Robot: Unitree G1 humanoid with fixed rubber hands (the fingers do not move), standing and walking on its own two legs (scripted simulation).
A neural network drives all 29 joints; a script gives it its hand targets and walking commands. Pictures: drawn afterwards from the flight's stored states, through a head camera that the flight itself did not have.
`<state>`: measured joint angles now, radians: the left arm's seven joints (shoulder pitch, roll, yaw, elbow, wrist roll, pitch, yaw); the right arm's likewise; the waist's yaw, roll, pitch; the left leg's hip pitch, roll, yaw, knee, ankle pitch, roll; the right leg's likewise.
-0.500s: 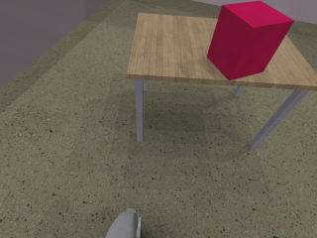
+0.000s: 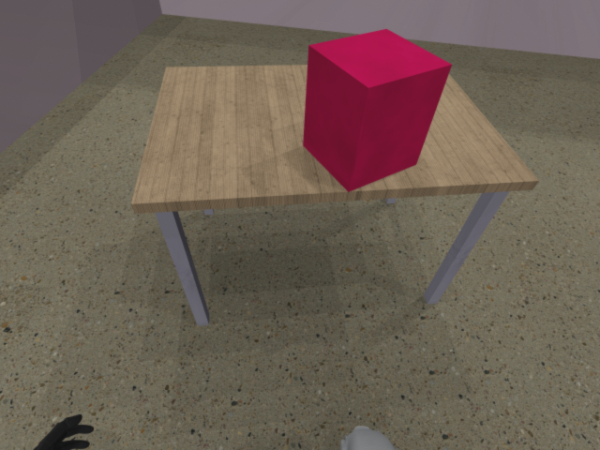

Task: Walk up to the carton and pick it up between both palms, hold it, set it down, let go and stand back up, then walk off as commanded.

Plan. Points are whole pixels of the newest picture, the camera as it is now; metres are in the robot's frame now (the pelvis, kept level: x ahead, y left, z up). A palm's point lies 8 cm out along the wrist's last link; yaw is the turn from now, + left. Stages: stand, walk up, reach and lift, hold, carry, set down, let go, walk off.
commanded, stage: walk up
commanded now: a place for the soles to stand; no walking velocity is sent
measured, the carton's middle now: (367, 110) +0.80 -0.18 +0.04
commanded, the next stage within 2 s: none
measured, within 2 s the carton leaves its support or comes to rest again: neither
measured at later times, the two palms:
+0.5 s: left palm out of the picture +0.11 +0.28 -0.11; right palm (518, 411) +0.20 -0.34 -0.11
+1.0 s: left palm out of the picture +0.11 +0.27 -0.09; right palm (550, 436) +0.16 -0.36 -0.09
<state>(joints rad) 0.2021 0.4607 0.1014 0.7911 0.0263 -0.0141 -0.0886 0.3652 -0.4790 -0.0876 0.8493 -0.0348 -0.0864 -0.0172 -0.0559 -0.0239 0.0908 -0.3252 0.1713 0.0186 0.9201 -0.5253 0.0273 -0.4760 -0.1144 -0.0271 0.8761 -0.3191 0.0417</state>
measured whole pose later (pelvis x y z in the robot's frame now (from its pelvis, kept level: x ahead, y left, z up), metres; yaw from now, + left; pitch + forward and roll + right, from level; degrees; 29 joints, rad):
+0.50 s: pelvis +0.05 -0.05 -0.02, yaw +5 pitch -3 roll +0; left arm 0.19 0.40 0.03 0.87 0.00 -0.04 0.03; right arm 0.12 -0.40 -0.05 0.83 -0.01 -0.01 -0.01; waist 0.01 0.02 0.17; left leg -0.57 0.02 0.06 0.99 -0.36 0.04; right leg -0.46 -0.06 -0.06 1.02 -0.49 0.00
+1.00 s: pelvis +0.05 -0.06 +0.01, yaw +5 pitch -3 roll -1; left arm 0.12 0.40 0.04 1.02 0.02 -0.04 0.01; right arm 0.13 -0.38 -0.06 0.99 -0.02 -0.01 0.02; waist -0.01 0.00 0.08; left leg -0.50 0.02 0.03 0.81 -0.26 0.02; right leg -0.39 -0.05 -0.08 0.86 -0.41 -0.01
